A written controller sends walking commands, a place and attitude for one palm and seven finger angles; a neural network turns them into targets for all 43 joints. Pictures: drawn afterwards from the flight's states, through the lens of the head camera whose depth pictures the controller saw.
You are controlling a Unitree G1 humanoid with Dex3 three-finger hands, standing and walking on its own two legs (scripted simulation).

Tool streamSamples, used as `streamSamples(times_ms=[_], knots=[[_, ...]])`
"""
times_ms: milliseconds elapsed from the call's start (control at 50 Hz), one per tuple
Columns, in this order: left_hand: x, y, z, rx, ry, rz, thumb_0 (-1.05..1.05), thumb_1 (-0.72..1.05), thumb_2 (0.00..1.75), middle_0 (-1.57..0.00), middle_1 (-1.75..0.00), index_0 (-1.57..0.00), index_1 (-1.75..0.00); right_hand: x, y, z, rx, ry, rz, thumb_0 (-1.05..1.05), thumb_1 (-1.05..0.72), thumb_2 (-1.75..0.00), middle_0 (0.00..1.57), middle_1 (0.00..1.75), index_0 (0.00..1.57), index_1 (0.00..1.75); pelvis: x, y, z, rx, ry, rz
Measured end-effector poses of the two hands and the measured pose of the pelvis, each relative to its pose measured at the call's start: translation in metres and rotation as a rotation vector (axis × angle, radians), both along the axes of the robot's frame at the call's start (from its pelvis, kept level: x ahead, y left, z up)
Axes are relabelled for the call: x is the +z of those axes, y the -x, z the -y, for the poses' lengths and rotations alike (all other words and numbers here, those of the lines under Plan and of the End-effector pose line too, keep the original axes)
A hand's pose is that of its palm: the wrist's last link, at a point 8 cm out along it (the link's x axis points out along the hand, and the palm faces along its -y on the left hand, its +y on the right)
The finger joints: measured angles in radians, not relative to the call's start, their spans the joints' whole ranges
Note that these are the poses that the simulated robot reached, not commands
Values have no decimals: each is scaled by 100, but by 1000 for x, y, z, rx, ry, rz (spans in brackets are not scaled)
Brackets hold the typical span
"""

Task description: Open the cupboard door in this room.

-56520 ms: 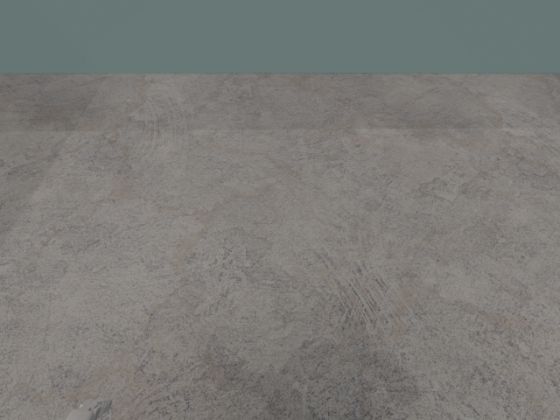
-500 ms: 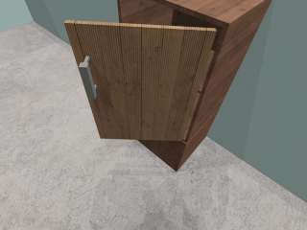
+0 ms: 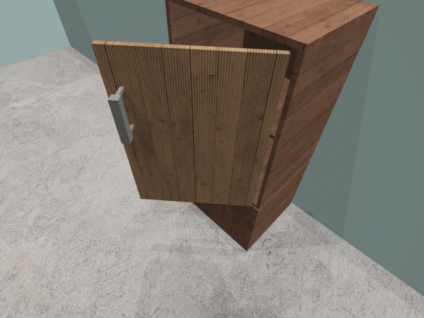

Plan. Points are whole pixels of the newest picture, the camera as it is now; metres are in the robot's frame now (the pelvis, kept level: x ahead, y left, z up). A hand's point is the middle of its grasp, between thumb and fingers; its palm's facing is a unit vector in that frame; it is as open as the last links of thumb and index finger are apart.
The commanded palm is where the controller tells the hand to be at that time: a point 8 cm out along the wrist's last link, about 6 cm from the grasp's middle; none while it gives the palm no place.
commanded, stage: come to a stop and stand still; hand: left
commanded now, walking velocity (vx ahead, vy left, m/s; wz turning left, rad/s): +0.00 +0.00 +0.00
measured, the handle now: (124, 115) +0.56 +0.26 +0.07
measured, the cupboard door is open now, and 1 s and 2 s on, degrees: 41 41 41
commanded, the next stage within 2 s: look again from close up in 0.20 s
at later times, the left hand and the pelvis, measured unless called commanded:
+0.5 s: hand out of the picture -0.01 +0.19 -0.18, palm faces +0.02 -0.98 -0.18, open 7.4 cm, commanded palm none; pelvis +0.00 +0.01 +0.01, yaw +0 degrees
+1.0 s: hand out of the picture +0.05 +0.22 -0.14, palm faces +0.16 -0.97 -0.19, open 7.3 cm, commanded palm +0.10 +0.26 -0.06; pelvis -0.01 +0.04 +0.00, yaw +0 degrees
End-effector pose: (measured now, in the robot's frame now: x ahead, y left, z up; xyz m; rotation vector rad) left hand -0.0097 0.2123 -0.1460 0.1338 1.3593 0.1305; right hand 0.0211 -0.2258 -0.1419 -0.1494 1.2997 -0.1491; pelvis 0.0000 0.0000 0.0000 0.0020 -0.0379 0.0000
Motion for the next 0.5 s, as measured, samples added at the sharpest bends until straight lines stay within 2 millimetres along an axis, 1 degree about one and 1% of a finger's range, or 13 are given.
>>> streamSamples(times_ms=[100, 220, 500], knots=[[-1, 3, 2, 6, 7, -9, 0, 91, 90, -20, -30, -20, -30, 4, -7, 4, 8, 12, 4, 1, -92, -90, 19, 30, 20, 30, 2, -1, 3, 1, 2, 2], [-2, 4, -2, 8, 6, -13, 0, 91, 90, -20, -30, -20, -30, 7, -9, 4, 11, 21, -1, 1, -92, -90, 19, 30, 20, 30, 3, -2, 2, 0, 5, 4], [0, 1, -23, 6, -7, -11, 0, 91, 90, -20, -30, -20, -30, 9, 7, -11, 7, 19, -46, 1, -92, -90, 20, 30, 20, 30, 5, 0, -11, 3, 9, 3]])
